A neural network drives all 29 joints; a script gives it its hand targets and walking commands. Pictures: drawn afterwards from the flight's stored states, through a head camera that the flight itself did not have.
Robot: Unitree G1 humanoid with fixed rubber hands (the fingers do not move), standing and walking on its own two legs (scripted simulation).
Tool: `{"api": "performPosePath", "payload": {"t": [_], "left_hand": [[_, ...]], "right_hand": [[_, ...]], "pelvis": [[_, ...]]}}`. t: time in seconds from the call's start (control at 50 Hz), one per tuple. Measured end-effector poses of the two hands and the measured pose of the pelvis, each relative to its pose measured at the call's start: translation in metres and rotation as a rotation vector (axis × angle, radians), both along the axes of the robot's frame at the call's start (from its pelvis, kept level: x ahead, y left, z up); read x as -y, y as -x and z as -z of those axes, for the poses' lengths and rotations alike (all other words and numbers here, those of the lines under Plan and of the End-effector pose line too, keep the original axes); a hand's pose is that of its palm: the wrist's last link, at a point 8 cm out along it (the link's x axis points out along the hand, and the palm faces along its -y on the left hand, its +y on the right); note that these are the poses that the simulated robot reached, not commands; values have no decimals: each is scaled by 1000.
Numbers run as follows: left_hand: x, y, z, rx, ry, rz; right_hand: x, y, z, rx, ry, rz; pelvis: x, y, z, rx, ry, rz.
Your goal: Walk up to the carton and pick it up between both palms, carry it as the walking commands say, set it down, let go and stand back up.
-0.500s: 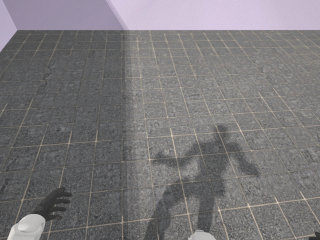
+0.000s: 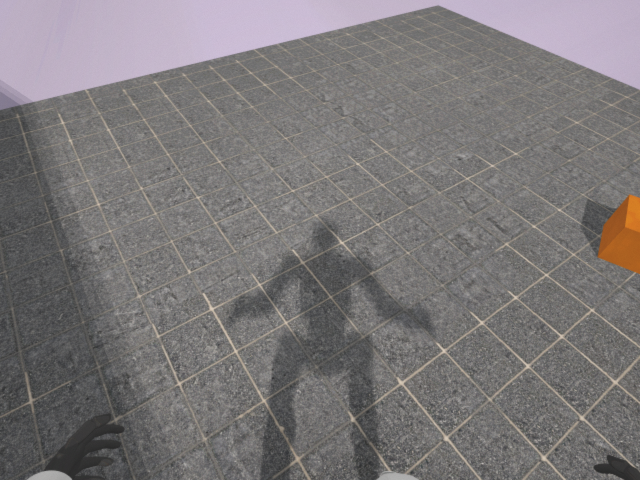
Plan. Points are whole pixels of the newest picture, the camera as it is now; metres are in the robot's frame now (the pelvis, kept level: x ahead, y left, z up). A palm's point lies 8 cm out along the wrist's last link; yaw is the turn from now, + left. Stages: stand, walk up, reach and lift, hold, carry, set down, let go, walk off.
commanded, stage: walk up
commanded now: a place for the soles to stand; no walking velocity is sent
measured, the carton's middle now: out of the picture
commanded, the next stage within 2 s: none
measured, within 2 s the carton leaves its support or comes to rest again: neither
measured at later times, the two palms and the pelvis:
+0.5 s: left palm (242, 294) +0.41 +0.17 -0.09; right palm out of the picture +0.13 -0.46 -0.07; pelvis +0.18 -0.10 -0.02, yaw -20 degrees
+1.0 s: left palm (379, 204) +0.65 -0.08 -0.08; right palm out of the picture +0.19 -0.58 -0.08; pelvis +0.34 -0.26 -0.01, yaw -37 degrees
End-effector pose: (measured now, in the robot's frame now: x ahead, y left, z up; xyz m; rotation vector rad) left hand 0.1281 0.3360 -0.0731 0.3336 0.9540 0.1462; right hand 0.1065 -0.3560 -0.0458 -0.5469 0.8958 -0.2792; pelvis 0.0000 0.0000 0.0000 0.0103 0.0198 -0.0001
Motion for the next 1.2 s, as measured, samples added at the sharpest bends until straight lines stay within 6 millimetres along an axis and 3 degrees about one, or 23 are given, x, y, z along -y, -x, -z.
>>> {"api": "performPosePath", "payload": {"t": [0.06, 0.12, 0.18, 0.22, 0.28, 0.42, 0.48, 0.52, 0.58, 0.68, 0.76, 0.82, 0.86, 0.9, 1.02, 1.08, 1.14, 1.2], "left_hand": [[21, -62, -9, 43, 7, 96], [55, -130, -19, 101, 13, 199], [97, -195, -26, 173, 9, 288], [121, -226, -27, 217, -9, 322], [140, -240, -22, 192, -14, 313], [152, -251, -1, 54, -21, 322], [158, -275, 12, 30, -16, 349], [172, -298, 19, 17, -20, 387], [205, -339, 19, 9, -8, 468], [275, -420, -1, 57, 28, 599], [345, -481, -14, 112, 44, 693], [396, -517, -16, 164, 38, 733], [414, -529, -13, 186, 21, 724], [419, -530, -10, 161, 7, 695], [409, -518, 6, 24, -47, 643], [406, -523, 18, -35, -58, 632], [417, -543, 36, -68, -70, 653], [454, -571, 40, -76, -63, 709]], "right_hand": [[26, 9, -8, 3, 24, 81], [55, 27, -8, -28, 41, 175], [84, 45, 1, -79, 44, 265], [99, 50, 11, -110, 35, 309], [102, 36, 20, -109, -12, 326], [98, -10, 26, -107, -63, 309], [101, -21, 24, -92, -36, 334], [108, -20, 19, -70, -8, 378], [118, -15, 5, -41, 9, 463], [138, -4, -10, -74, 27, 553], [159, 11, -5, -133, 14, 644], [181, 15, 11, -169, -10, 709], [193, 5, 22, -172, -42, 733], [202, -18, 28, -149, -75, 727], [231, -96, 35, -103, -134, 647], [247, -129, 34, -85, -127, 634], [266, -143, 32, -50, -67, 656], [280, -139, 21, -34, -40, 730]], "pelvis": [[9, -19, -2, 6, 3, 54], [24, -39, 0, 11, 5, 99], [47, -63, 8, 13, 3, 130], [62, -77, 16, 19, 10, 150], [76, -94, 13, 27, 19, 195], [92, -145, 10, 21, 35, 294], [97, -173, 16, 28, 27, 337], [102, -191, 18, 25, 13, 377], [114, -213, 12, 31, -6, 439], [140, -246, 2, 28, -7, 516], [171, -270, 3, 23, -3, 560], [203, -289, 12, 21, 6, 577], [221, -297, 17, 26, 13, 592], [234, -309, 15, 28, 22, 607], [268, -352, 8, 16, 34, 643], [283, -378, 11, 22, 38, 656], [298, -404, 23, 35, 27, 689], [317, -422, 21, 48, 3, 731]]}}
